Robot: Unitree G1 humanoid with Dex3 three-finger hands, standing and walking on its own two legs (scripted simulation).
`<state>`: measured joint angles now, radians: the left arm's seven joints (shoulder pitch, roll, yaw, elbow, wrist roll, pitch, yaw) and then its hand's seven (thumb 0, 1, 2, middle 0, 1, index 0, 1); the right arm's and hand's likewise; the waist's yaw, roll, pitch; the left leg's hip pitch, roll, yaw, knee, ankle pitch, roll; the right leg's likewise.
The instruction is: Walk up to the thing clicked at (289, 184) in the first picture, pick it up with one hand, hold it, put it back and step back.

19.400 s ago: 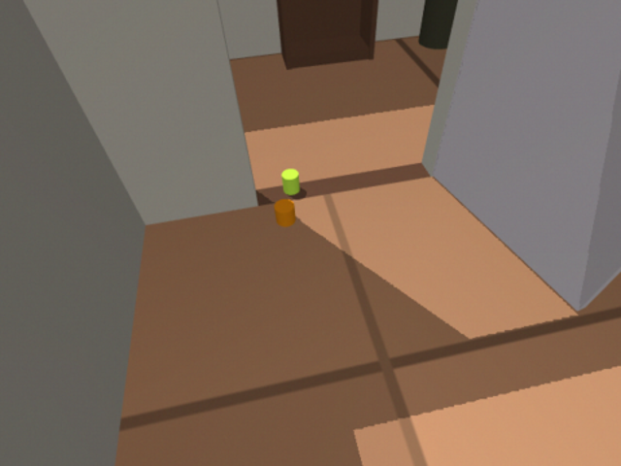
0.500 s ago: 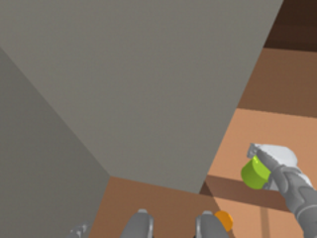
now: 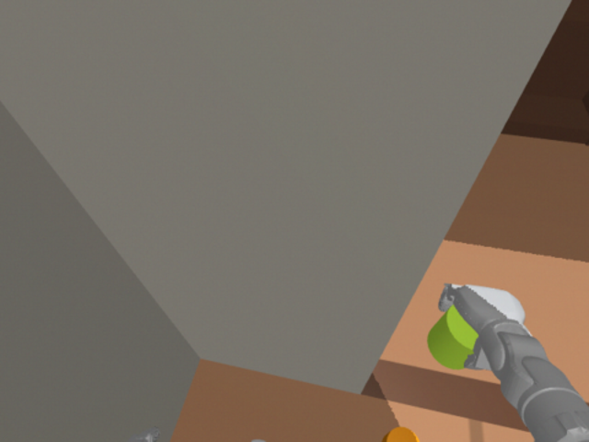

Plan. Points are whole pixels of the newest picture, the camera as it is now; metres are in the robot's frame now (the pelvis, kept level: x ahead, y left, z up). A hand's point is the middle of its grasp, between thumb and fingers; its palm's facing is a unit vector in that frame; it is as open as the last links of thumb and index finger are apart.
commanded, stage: hold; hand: right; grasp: from above
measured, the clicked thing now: (461, 335) +0.32 -0.23 -0.12
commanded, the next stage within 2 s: crouch in 1.90 s
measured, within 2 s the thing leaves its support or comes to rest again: neither
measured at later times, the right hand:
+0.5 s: hand (477, 317) +0.32 -0.22 -0.04, palm faces -0.48 +0.07 -0.88, open 10.7 cm
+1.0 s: hand (487, 335) +0.28 -0.22 -0.02, palm faces -0.48 +0.06 -0.87, open 10.7 cm
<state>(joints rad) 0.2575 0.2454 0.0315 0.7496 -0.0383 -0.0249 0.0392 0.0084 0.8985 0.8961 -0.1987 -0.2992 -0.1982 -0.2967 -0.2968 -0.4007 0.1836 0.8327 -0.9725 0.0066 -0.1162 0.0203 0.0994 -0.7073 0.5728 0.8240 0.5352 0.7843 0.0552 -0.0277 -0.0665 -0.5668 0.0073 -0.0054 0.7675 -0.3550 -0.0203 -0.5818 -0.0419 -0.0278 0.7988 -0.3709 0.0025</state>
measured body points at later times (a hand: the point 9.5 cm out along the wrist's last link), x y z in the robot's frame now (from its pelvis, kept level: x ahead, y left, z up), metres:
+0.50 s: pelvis +0.02 +0.00 +0.02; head +0.04 +0.01 +0.47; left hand +0.14 +0.27 -0.10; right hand +0.34 -0.22 +0.01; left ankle +0.02 +0.13 -0.71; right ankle +0.01 -0.12 -0.71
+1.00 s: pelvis +0.00 +0.00 +0.03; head +0.00 +0.02 +0.48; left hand +0.13 +0.26 -0.09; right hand +0.30 -0.22 +0.03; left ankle +0.02 +0.13 -0.71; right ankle +0.01 -0.12 -0.71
